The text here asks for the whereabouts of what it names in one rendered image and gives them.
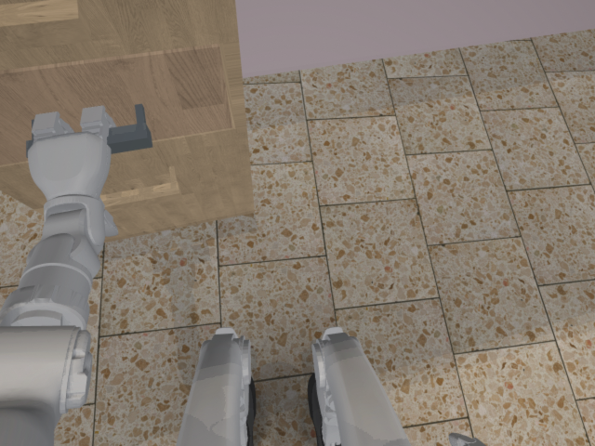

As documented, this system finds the robot left forearm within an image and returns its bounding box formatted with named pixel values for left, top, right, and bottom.
left=0, top=194, right=105, bottom=330

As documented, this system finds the robot left upper arm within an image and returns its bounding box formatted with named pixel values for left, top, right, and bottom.
left=0, top=325, right=93, bottom=446

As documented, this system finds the cabinet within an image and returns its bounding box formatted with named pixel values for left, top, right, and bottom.
left=0, top=0, right=255, bottom=243

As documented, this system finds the right robot thigh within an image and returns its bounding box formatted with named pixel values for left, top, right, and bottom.
left=311, top=333, right=411, bottom=446

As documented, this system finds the drawer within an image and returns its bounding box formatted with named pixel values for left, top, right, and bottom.
left=0, top=44, right=232, bottom=165

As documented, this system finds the left robot shin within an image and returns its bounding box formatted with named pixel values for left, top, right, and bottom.
left=199, top=327, right=249, bottom=446

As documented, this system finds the left robot hand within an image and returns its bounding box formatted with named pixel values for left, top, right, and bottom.
left=28, top=105, right=118, bottom=237

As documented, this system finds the handle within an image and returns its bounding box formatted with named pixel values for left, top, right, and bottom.
left=26, top=104, right=152, bottom=158
left=100, top=182, right=182, bottom=212
left=0, top=0, right=92, bottom=52

